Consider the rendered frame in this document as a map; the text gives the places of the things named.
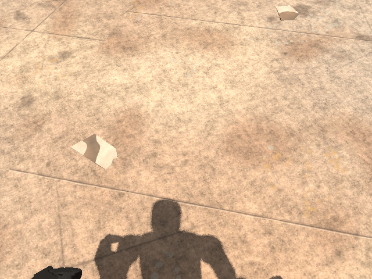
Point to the left robot hand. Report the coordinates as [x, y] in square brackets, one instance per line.
[60, 273]

